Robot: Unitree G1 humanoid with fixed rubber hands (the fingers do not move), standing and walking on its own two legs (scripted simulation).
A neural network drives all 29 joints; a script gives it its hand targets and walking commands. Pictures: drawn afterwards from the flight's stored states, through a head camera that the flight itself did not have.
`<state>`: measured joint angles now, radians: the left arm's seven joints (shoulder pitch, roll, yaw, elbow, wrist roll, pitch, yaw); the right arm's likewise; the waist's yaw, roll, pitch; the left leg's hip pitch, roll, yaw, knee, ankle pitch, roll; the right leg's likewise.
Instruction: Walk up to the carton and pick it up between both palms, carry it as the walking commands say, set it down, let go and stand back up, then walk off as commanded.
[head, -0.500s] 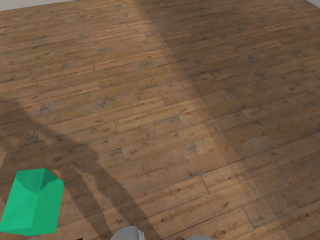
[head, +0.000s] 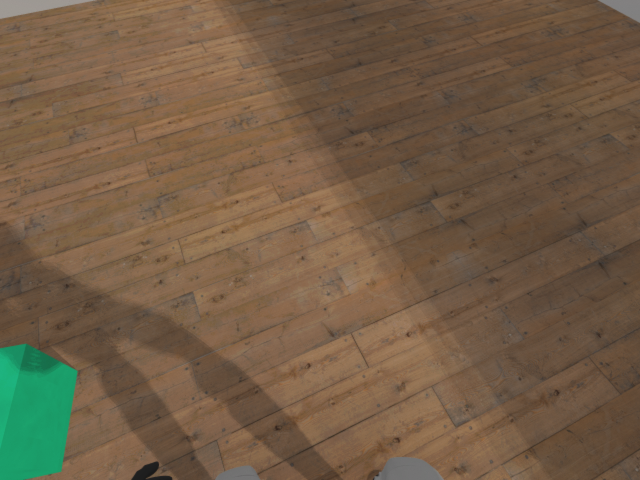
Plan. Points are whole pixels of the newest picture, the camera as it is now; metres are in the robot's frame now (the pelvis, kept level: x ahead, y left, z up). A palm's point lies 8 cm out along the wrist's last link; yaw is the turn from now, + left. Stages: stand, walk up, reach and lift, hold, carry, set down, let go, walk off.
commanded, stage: walk off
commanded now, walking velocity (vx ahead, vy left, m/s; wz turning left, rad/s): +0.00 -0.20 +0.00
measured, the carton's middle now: (15, 414) +0.33 +0.82 -0.64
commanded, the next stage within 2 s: stand in 0.44 s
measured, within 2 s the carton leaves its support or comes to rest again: neither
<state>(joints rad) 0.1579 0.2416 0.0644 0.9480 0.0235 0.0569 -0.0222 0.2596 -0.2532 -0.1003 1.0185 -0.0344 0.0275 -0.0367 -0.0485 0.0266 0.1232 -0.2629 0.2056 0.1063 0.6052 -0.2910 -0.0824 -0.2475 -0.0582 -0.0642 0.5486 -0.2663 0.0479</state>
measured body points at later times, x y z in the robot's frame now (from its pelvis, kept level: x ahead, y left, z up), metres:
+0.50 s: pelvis -0.04 -0.09 +0.01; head -0.01 -0.06 +0.46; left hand -0.01 +0.14 -0.16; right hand -0.01 -0.36 -0.12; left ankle -0.05 +0.01 -0.73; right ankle -0.03 -0.24 -0.67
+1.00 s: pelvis -0.04 -0.18 +0.02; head -0.03 -0.19 +0.46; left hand +0.01 +0.05 -0.14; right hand -0.03 -0.43 -0.14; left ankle -0.05 +0.01 -0.73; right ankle -0.04 -0.31 -0.73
